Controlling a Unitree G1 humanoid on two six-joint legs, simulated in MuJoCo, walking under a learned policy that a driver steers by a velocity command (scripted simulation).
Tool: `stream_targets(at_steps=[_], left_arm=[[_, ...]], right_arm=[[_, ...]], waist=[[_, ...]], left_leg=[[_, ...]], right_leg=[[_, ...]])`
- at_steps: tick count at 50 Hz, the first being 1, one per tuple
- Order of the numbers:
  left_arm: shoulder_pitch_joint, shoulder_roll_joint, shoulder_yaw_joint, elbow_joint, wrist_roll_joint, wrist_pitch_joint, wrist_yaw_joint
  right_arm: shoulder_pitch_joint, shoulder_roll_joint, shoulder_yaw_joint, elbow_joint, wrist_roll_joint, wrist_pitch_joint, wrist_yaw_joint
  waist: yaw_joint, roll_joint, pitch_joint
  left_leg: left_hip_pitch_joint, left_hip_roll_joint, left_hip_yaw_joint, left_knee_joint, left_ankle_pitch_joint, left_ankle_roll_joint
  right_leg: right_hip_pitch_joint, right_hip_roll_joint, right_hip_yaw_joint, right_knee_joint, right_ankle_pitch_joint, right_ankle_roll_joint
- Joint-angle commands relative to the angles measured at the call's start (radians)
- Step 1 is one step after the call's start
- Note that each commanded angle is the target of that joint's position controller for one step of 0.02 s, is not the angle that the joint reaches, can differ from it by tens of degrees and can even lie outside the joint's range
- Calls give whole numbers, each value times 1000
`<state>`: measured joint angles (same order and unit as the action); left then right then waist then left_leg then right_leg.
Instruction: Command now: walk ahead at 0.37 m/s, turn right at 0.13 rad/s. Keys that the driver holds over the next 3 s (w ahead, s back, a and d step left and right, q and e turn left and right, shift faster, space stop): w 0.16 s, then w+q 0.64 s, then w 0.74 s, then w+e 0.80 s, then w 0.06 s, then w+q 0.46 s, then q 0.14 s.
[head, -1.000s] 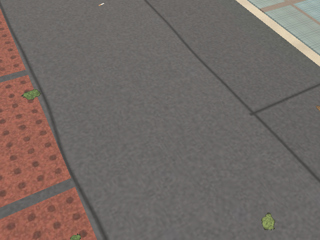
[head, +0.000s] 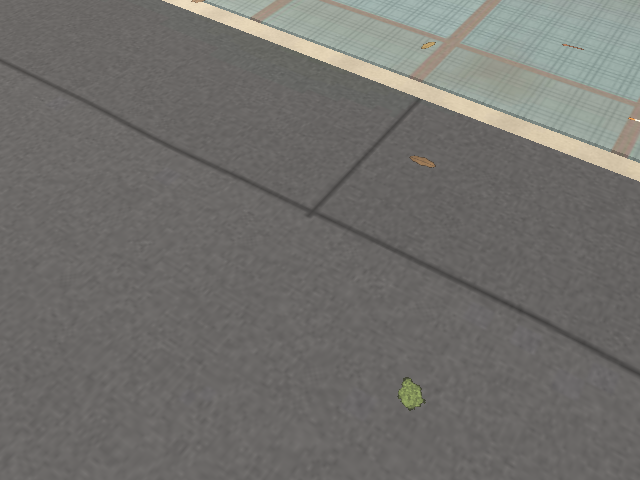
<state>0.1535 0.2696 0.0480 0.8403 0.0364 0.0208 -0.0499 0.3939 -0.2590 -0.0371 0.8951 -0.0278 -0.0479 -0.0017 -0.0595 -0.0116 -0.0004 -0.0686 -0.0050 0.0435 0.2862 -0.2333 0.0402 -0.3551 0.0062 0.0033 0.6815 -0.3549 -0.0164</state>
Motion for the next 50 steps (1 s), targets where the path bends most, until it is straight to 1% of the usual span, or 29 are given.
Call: stream_targets(at_steps=[1, 2, 3, 4, 5, 6, 7, 8, 9, 11, 14, 18, 22, 24, 26, 27, 28, 29, 30, 31, 32, 33, 34, 35, 36, 39, 42, 45, 50], left_arm=[[-84, 58, 3, -80, -9, -34, 6], [-18, 50, 1, -55, -7, -42, 12], [78, 67, 8, -17, -4, -51, 22], [213, 114, 24, 27, 3, -65, 36], [333, 233, 50, 33, 12, -72, 50], [321, 254, 57, 45, -4, -71, 51], [232, 188, 39, 24, -10, -71, 46], [168, 130, 24, 9, -13, -78, 39], [136, 101, 15, 0, -13, -87, 40], [150, 73, 6, 14, -10, -106, 46], [228, 69, 3, 56, -15, -120, 50], [243, 48, -10, 77, -14, -125, 53], [285, 69, -13, 112, -18, -128, 67], [285, 93, -11, 125, -16, -125, 76], [268, 125, -4, 125, -11, -113, 88], [258, 141, 2, 120, -6, -103, 90], [246, 150, 4, 110, -9, -96, 87], [256, 119, -4, 81, -8, -100, 78], [290, 39, -13, 20, -26, -108, 57], [185, 117, 1, -2, -14, -119, 54], [132, 107, -4, -27, -23, -133, 49], [131, 102, -5, -22, -22, -139, 51], [122, 93, -4, -26, -6, -126, 52], [148, 81, -8, -22, 10, -104, 49], [155, 71, -9, -27, 17, -85, 46], [88, 59, -11, -65, 19, -57, 38], [-40, 64, -10, -112, 14, -53, 34], [-122, 56, -15, -138, 8, -56, 27], [-258, 54, -26, -189, -2, -69, 16]], right_arm=[[-2, -171, -44, -26, 4, -9, 11], [-23, -174, -46, -25, 13, -6, 12], [-29, -159, -42, -24, 14, -6, 11], [-52, -110, -27, -38, 10, -11, 12], [-96, -13, 2, -98, 16, -17, 19], [-116, -107, -24, -97, -4, -11, 12], [-112, -130, -33, -87, -5, -10, 19], [-93, -113, -30, -68, 2, -13, 32], [-75, -101, -29, -51, 7, -11, 38], [-66, -86, -27, -28, -5, 3, 45], [-130, -61, -25, -46, 0, 14, 49], [-271, -34, -11, -94, -4, 16, 55], [-406, -6, 12, -149, -6, 14, 67], [-386, -23, 9, -151, -5, 14, 63], [-269, -56, -4, -119, -8, 14, 54], [-158, -81, -17, -86, -9, 11, 50], [-22, -114, -35, -44, -18, 4, 42], [90, -198, -65, -26, -25, 7, 25], [17, -275, -86, -56, -12, 20, 21], [6, -252, -88, -48, 23, 26, 23], [-50, -207, -77, -49, 25, 24, 15], [-83, -155, -65, -46, 21, 20, 13], [-111, -133, -58, -47, 20, 12, 8], [-133, -115, -50, -50, 22, 5, 5], [-127, -117, -49, -48, 26, -5, 6], [-86, -155, -58, -40, 29, -18, 8], [-16, -149, -56, -27, 29, -16, 7], [57, -133, -49, -4, 30, -19, 3], [131, -130, -38, 23, 12, -20, -14]], waist=[[25, 147, 92], [67, 119, 87], [108, 75, 60], [167, -24, -7], [211, -262, -80], [189, -176, 16], [131, -85, 94], [95, -71, 112], [70, -73, 106], [63, -81, 80], [67, -67, 83], [79, -65, 121], [104, -57, 142], [79, -68, 107], [20, -95, 21], [-24, -102, -45], [-86, -78, -116], [-118, 34, -205], [-20, 265, -280], [-55, 88, -239], [-26, 45, -109], [20, -34, -13], [52, -51, 21], [82, -39, 19], [92, -21, 13], [86, 11, 29], [37, 41, 55], [-7, 58, 45], [-54, 74, 65]], left_leg=[[-121, 244, -221, -124, -159, 174], [-192, 229, -196, -76, -142, 161], [-279, 198, -163, 10, -113, 140], [-387, 135, -88, 194, -101, 105], [-591, 6, 45, 540, -251, 45], [-696, -12, -23, 717, -305, 53], [-710, 48, -78, 778, -219, 65], [-681, 72, -88, 771, -133, 61], [-647, 87, -85, 753, -75, 50], [-609, 79, -77, 774, -5, 27], [-664, 57, -96, 793, 55, 9], [-675, 38, -49, 634, 166, -6], [-576, 26, 59, 397, 217, 25], [-495, -16, 96, 336, 172, 66], [-367, -75, 120, 329, 82, 114], [-248, -98, 109, 302, 54, 140], [-50, -104, 74, 227, 63, 174], [169, 89, -179, 203, -60, 238], [395, 350, -774, 81, -24, 408], [366, 327, -751, 15, -18, 402], [233, 308, -616, -11, 28, 368], [83, 267, -526, -38, 147, 323], [-12, 215, -458, -47, 229, 293], [-72, 176, -401, -61, 281, 277], [-103, 157, -375, -66, 326, 274], [-149, 107, -326, -92, 330, 254], [-99, 90, -321, -108, 334, 206], [0, 88, -304, -89, 420, 156], [145, 127, -313, -51, 550, 155]], right_leg=[[57, 15, -76, -160, 34, -35], [182, 28, -95, -242, 110, -49], [338, 41, -81, -283, 108, -58], [521, -55, 50, -334, 25, -75], [649, -344, 483, -502, -320, -155], [517, -412, 648, -563, -401, -231], [449, -362, 547, -545, -357, -227], [393, -304, 448, -553, -236, -201], [374, -260, 344, -570, -103, -170], [368, -211, 200, -570, 160, -142], [380, -209, 76, -551, 444, -131], [345, -186, -43, -560, 587, -115], [373, -205, -112, -557, 726, -99], [440, -221, -145, -469, 983, -84], [493, -237, -172, -264, 1256, -75], [479, -244, -176, -100, 1259, -78], [377, -228, -192, 121, 1105, -73], [165, -174, -205, 445, 676, -59], [-248, 62, -112, 805, -165, -8], [-359, 9, 61, 831, -91, -25], [-379, -43, 62, 758, 4, -29], [-329, -79, 50, 657, 40, -25], [-273, -101, 55, 590, 40, -11], [-216, -110, 53, 548, 40, 6], [-192, -112, 45, 510, 36, 21], [-223, -117, 10, 387, 114, 57], [-305, -117, -7, 234, 255, 72], [-328, -101, -16, 113, 361, 58], [-333, -54, -44, -43, 358, 16]])
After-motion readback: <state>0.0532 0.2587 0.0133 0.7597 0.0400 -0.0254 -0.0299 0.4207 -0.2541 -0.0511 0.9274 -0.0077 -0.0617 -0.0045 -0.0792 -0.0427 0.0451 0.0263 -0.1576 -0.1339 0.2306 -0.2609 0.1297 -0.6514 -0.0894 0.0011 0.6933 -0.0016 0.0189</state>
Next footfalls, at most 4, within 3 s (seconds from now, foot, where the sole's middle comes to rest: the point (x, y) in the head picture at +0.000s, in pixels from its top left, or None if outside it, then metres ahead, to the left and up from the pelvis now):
0.08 right None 0.08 -0.11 -0.79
0.56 left None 0.41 0.06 -0.79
1.12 right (298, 378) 0.76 0.02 -0.79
1.66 left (182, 317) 0.94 0.31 -0.79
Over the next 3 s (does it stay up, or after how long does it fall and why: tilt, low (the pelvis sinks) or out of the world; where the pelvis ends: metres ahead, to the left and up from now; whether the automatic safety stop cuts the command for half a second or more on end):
stays up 1.51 0.28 -0.01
